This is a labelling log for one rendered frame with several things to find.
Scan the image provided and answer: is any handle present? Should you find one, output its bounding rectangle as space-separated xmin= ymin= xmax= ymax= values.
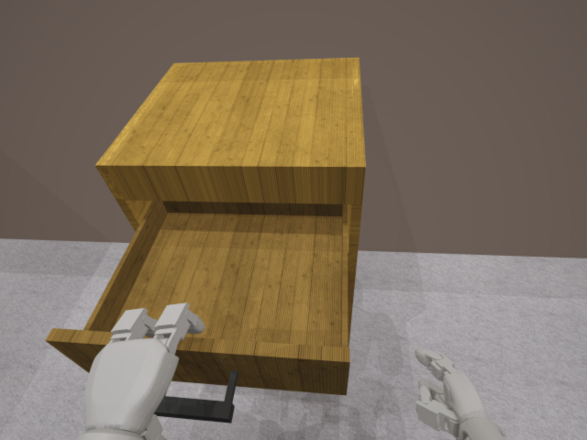
xmin=154 ymin=370 xmax=238 ymax=423

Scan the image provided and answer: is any cabinet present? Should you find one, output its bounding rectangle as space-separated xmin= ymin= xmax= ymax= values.
xmin=95 ymin=58 xmax=366 ymax=346

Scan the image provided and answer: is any right robot forearm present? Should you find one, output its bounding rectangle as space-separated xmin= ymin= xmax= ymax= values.
xmin=459 ymin=417 xmax=509 ymax=440

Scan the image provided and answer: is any drawer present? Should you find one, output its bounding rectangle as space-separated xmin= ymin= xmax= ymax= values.
xmin=45 ymin=201 xmax=350 ymax=395

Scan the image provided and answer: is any robot right hand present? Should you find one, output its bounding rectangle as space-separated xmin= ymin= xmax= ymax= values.
xmin=415 ymin=347 xmax=490 ymax=440

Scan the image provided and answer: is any robot left hand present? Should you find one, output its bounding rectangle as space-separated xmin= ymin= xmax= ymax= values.
xmin=84 ymin=302 xmax=205 ymax=440

